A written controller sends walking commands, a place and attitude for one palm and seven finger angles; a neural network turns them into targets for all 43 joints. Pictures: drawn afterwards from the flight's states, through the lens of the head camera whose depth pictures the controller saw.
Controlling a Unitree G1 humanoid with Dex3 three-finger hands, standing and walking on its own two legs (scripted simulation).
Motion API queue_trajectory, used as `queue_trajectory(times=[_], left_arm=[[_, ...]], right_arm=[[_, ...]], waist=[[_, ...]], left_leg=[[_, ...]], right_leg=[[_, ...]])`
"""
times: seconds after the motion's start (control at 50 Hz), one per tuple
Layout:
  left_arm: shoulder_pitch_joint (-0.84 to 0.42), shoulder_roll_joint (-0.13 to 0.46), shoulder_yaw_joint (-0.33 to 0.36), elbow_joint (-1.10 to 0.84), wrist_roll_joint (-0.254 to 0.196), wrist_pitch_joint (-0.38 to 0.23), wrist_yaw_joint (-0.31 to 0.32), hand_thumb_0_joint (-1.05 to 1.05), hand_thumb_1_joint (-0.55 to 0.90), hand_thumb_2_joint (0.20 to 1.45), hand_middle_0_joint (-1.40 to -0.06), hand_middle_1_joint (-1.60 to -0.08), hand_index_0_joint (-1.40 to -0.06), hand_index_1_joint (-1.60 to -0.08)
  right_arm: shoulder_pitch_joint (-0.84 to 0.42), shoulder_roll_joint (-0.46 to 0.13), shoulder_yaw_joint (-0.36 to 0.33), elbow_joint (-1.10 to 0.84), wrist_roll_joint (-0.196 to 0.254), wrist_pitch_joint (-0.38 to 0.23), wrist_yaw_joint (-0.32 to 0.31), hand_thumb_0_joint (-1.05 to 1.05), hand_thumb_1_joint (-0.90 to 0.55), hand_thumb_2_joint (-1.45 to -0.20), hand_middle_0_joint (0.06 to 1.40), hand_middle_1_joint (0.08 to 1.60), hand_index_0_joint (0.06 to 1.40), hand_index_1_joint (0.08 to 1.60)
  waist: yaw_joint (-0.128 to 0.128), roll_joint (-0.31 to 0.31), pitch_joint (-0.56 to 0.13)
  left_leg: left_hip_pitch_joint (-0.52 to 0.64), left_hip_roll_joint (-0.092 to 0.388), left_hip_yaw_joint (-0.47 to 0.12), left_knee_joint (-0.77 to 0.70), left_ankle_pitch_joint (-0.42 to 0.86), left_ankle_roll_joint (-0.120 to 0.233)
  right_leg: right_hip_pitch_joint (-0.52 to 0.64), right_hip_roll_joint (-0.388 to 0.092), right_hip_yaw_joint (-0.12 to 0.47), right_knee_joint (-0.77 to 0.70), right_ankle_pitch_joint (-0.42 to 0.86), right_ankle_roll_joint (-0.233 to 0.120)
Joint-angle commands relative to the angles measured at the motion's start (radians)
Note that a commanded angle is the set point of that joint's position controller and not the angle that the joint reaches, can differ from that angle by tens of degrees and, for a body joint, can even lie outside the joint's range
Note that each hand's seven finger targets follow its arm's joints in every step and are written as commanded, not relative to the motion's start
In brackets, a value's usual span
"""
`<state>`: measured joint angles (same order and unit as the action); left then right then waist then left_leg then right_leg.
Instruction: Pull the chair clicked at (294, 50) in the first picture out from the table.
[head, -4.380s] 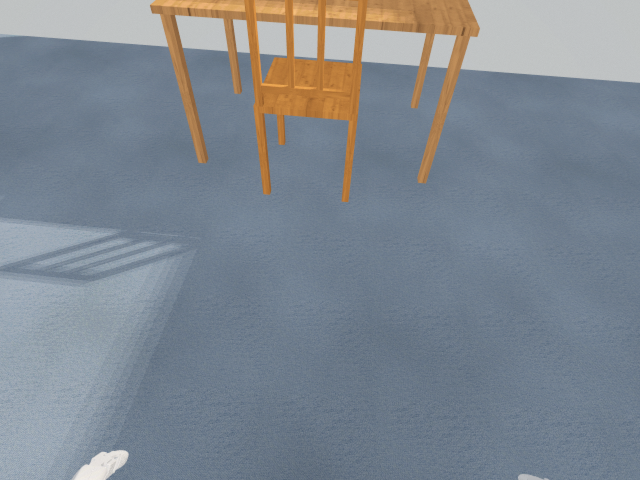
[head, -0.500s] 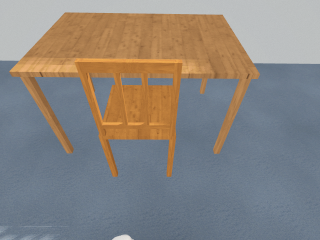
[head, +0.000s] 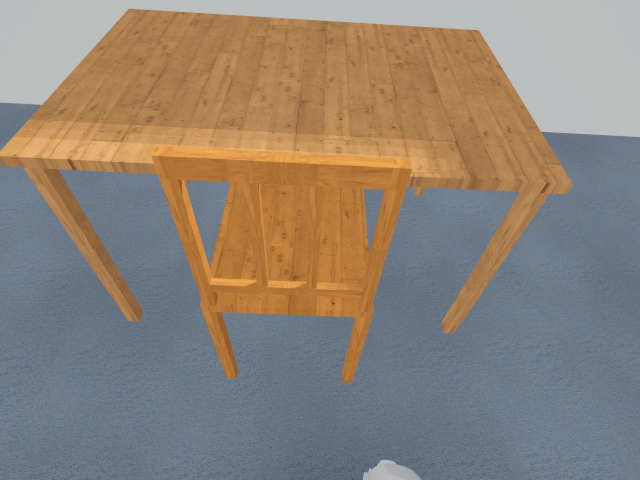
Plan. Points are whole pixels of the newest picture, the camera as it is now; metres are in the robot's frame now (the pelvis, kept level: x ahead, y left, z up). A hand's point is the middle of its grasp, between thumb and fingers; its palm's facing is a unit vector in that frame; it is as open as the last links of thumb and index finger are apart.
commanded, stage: take the last steps up to it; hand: left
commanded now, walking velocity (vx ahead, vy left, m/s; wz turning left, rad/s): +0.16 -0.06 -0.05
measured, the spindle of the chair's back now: (257, 239) +0.53 +0.14 -0.09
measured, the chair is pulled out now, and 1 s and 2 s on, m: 0.00 0.00 0.00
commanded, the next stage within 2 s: come to a stop and stand still in 0.02 s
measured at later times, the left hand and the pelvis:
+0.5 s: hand out of the picture +0.13 +0.15 -0.17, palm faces +0.05 -0.97 -0.25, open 7.3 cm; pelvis +0.05 -0.03 -0.01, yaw +0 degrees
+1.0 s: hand out of the picture +0.02 +0.24 -0.17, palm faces +0.01 -0.97 -0.25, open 7.4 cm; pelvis +0.01 +0.06 -0.01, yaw -1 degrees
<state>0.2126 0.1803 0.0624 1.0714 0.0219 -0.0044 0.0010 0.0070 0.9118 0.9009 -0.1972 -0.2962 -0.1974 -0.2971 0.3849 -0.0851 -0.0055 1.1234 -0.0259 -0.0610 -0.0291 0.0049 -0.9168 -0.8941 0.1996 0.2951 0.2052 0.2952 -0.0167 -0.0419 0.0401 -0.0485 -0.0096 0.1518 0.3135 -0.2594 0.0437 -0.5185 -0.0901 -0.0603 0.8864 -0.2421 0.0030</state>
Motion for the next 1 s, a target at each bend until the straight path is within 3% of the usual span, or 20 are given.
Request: queue_trajectory(times=[0.0,0.04,0.08,0.1,0.12,0.14,0.16,0.18,0.26,0.5,0.52,0.56,0.6,0.64,0.66,0.68,0.8,0.9,0.92,0.98], left_arm=[[-0.051,-0.001,-0.011,-0.070,-0.001,-0.019,-0.003,0.000,0.900,0.900,-0.200,-0.300,-0.200,-0.300],[-0.025,-0.003,-0.008,-0.068,0.000,-0.023,-0.001,0.000,0.900,0.900,-0.200,-0.300,-0.200,-0.300],[0.095,0.015,0.000,-0.026,0.003,-0.034,0.001,0.000,0.900,0.900,-0.200,-0.300,-0.200,-0.300],[0.169,0.062,0.009,-0.004,0.005,-0.044,0.008,0.000,0.900,0.900,-0.200,-0.300,-0.200,-0.300],[0.246,0.126,0.024,0.013,0.009,-0.056,0.020,0.000,0.900,0.900,-0.200,-0.300,-0.200,-0.300],[0.268,0.169,0.020,0.011,-0.008,-0.055,0.021,0.000,0.900,0.900,-0.200,-0.300,-0.200,-0.300],[0.193,0.131,0.005,-0.005,-0.014,-0.053,0.029,0.000,0.900,0.900,-0.200,-0.300,-0.200,-0.300],[0.123,0.119,0.002,-0.011,-0.011,-0.056,0.033,0.000,0.900,0.900,-0.200,-0.300,-0.200,-0.300],[-0.001,0.084,-0.007,-0.060,-0.002,-0.033,0.049,0.000,0.900,0.900,-0.200,-0.300,-0.200,-0.300],[0.019,0.149,0.020,-0.080,0.013,0.009,0.047,0.000,0.900,0.900,-0.200,-0.300,-0.200,-0.300],[0.081,0.205,0.009,-0.105,0.015,-0.007,0.085,0.000,0.900,0.900,-0.200,-0.300,-0.200,-0.300],[0.044,0.203,0.017,-0.144,0.014,0.002,0.075,0.000,0.900,0.900,-0.200,-0.300,-0.200,-0.300],[0.006,0.173,-0.002,-0.152,0.006,0.015,0.063,0.000,0.900,0.900,-0.200,-0.300,-0.200,-0.300],[0.027,0.076,-0.022,-0.154,-0.009,0.028,0.047,0.000,0.900,0.900,-0.200,-0.300,-0.200,-0.300],[0.041,0.069,-0.021,-0.159,-0.010,0.026,0.044,0.000,0.900,0.900,-0.200,-0.300,-0.200,-0.300],[0.032,0.071,-0.026,-0.143,0.003,0.035,0.041,0.000,0.900,0.900,-0.200,-0.300,-0.200,-0.300],[0.091,0.067,-0.025,-0.122,-0.001,0.030,0.023,0.000,0.900,0.900,-0.200,-0.300,-0.200,-0.300],[0.103,0.081,-0.042,-0.099,-0.008,-0.009,0.029,0.000,0.900,0.900,-0.200,-0.300,-0.200,-0.300],[0.097,0.085,-0.040,-0.097,-0.009,-0.013,0.029,0.000,0.900,0.900,-0.200,-0.300,-0.200,-0.300],[0.085,0.069,-0.046,-0.096,-0.010,-0.009,0.031,0.000,0.900,0.900,-0.200,-0.300,-0.200,-0.300]], right_arm=[[0.084,-0.157,-0.043,-0.007,-0.004,-0.007,-0.007,0.000,-0.900,-0.900,0.200,0.300,0.200,0.300],[0.070,-0.162,-0.045,-0.007,-0.005,0.001,-0.007,0.000,-0.900,-0.900,0.200,0.300,0.200,0.300],[0.048,-0.160,-0.045,-0.007,0.002,0.005,-0.005,0.000,-0.900,-0.900,0.200,0.300,0.200,0.300],[0.048,-0.132,-0.041,-0.004,0.010,0.002,0.000,0.000,-0.900,-0.900,0.200,0.300,0.200,0.300],[0.075,-0.088,-0.034,-0.017,0.018,0.000,0.003,0.000,-0.900,-0.900,0.200,0.300,0.200,0.300],[0.105,-0.087,-0.030,-0.026,0.027,0.013,-0.006,0.000,-0.900,-0.900,0.200,0.300,0.200,0.300],[0.088,-0.076,-0.027,-0.014,0.026,0.025,-0.015,0.000,-0.900,-0.900,0.200,0.300,0.200,0.300],[0.084,-0.061,-0.026,-0.007,0.026,0.036,-0.011,0.000,-0.900,-0.900,0.200,0.300,0.200,0.300],[0.061,-0.050,-0.033,0.004,0.031,0.086,-0.010,0.000,-0.900,-0.900,0.200,0.300,0.200,0.300],[-0.077,-0.107,-0.047,-0.095,0.020,0.098,0.015,0.000,-0.900,-0.900,0.200,0.300,0.200,0.300],[-0.052,-0.196,-0.067,-0.182,0.013,0.081,0.019,0.000,-0.900,-0.900,0.200,0.300,0.200,0.300],[-0.102,-0.144,-0.057,-0.228,0.015,0.075,0.020,0.000,-0.900,-0.900,0.200,0.300,0.200,0.300],[-0.022,-0.132,-0.041,-0.213,0.016,0.071,0.017,0.000,-0.900,-0.900,0.200,0.300,0.200,0.300],[-0.042,-0.230,-0.049,-0.240,0.002,0.065,0.014,0.000,-0.900,-0.900,0.200,0.300,0.200,0.300],[-0.095,-0.247,-0.048,-0.268,-0.003,0.069,0.012,0.000,-0.900,-0.900,0.200,0.300,0.200,0.300],[-0.135,-0.225,-0.041,-0.273,0.001,0.061,0.009,0.000,-0.900,-0.900,0.200,0.300,0.200,0.300],[-0.143,-0.222,-0.027,-0.254,0.005,0.059,0.000,0.000,-0.900,-0.900,0.200,0.300,0.200,0.300],[-0.088,-0.190,-0.006,-0.211,0.015,0.038,0.001,0.000,-0.900,-0.900,0.200,0.300,0.200,0.300],[-0.071,-0.200,-0.008,-0.203,0.014,0.041,0.001,0.000,-0.900,-0.900,0.200,0.300,0.200,0.300],[-0.047,-0.212,-0.007,-0.170,0.011,0.038,0.004,0.000,-0.900,-0.900,0.200,0.300,0.200,0.300]], waist=[[-0.023,0.152,0.066],[-0.007,0.148,0.068],[0.048,0.106,0.005],[0.079,0.029,-0.031],[0.095,-0.143,-0.112],[0.066,-0.179,-0.175],[0.043,-0.054,-0.138],[0.020,-0.126,-0.130],[-0.017,-0.008,-0.062],[0.048,-0.126,-0.081],[0.008,-0.008,-0.211],[0.028,0.063,-0.195],[-0.022,0.045,-0.099],[0.003,0.214,0.008],[0.026,0.150,0.050],[0.022,0.266,0.094],[0.036,0.095,0.117],[0.010,0.025,0.022],[0.004,-0.078,-0.028],[-0.005,-0.034,-0.021]], left_leg=[[0.005,0.289,-0.136,-0.032,0.571,0.132],[-0.038,0.288,-0.135,0.010,0.521,0.117],[-0.081,0.240,-0.099,0.147,0.462,0.079],[-0.175,0.193,-0.074,0.273,0.369,0.044],[-0.345,0.083,-0.011,0.490,0.057,-0.009],[-0.340,0.023,-0.050,0.695,-0.359,-0.037],[-0.310,0.058,-0.143,0.734,-0.349,-0.045],[-0.292,0.072,-0.154,0.739,-0.309,-0.053],[-0.237,0.079,-0.148,0.642,-0.212,-0.078],[-0.243,0.042,-0.122,0.411,-0.174,-0.086],[-0.287,-0.014,-0.083,0.502,-0.234,-0.097],[-0.258,0.011,-0.101,0.313,-0.188,-0.061],[-0.112,0.004,-0.081,0.081,-0.039,-0.046],[-0.262,0.217,-0.322,-0.052,-0.031,0.027],[-0.341,0.249,-0.321,-0.054,-0.003,0.061],[-0.367,0.218,-0.334,-0.097,-0.012,0.041],[-0.338,0.186,-0.296,-0.069,-0.036,0.074],[-0.230,0.102,-0.278,-0.007,-0.008,0.019],[-0.192,0.104,-0.260,0.013,-0.012,0.015],[-0.162,0.111,-0.268,-0.032,-0.075,0.011]], right_leg=[[0.016,0.017,-0.026,-0.172,-0.035,-0.026],[0.110,0.037,-0.037,-0.239,-0.010,-0.040],[0.309,0.075,-0.072,-0.370,0.106,-0.044],[0.463,0.036,-0.009,-0.411,0.213,-0.055],[0.627,-0.171,0.255,-0.426,0.498,-0.126],[0.598,-0.331,0.394,-0.521,0.751,-0.236],[0.502,-0.312,0.333,-0.541,0.808,-0.258],[0.440,-0.282,0.315,-0.551,0.823,-0.233],[0.262,-0.215,0.130,-0.552,0.725,-0.192],[0.283,-0.194,0.201,-0.628,0.145,-0.189],[0.464,-0.250,0.331,-0.534,0.480,-0.168],[0.359,-0.200,0.250,-0.477,0.120,-0.192],[0.198,-0.101,0.122,-0.431,-0.082,-0.099],[0.147,0.028,0.002,-0.301,-0.150,-0.013],[0.191,0.052,-0.008,-0.284,-0.094,-0.014],[0.196,0.048,-0.002,-0.242,-0.103,-0.016],[0.200,0.060,0.052,-0.209,-0.071,-0.023],[0.277,-0.016,0.182,-0.461,0.075,-0.072],[0.284,-0.013,0.184,-0.464,0.048,-0.071],[0.248,-0.004,0.166,-0.471,-0.031,-0.062]])
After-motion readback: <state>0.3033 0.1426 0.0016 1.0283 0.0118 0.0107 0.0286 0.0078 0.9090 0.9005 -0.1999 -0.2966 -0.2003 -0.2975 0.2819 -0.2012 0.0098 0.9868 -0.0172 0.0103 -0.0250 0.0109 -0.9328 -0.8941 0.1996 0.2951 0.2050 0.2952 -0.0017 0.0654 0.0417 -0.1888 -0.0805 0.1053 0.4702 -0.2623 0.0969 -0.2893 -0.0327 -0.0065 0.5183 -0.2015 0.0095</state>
